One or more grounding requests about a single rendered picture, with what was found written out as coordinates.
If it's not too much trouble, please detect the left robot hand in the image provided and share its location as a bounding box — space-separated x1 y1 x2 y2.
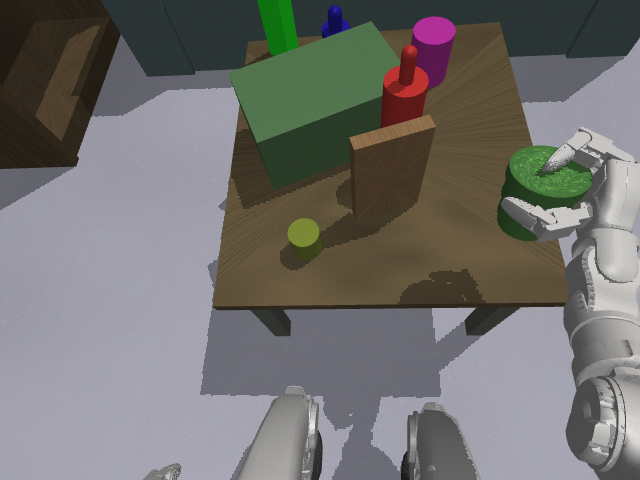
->
143 463 181 480

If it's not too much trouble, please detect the right robot hand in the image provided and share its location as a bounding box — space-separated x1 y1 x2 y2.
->
501 127 640 242

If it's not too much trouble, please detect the sofa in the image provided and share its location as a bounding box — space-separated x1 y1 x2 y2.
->
100 0 640 77

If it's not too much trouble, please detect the right robot arm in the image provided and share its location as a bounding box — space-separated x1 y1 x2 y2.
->
563 227 640 480

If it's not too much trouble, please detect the coffee table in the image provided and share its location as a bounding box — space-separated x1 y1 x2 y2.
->
212 22 568 336

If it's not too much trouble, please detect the bookshelf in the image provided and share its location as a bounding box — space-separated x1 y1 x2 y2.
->
0 0 121 169

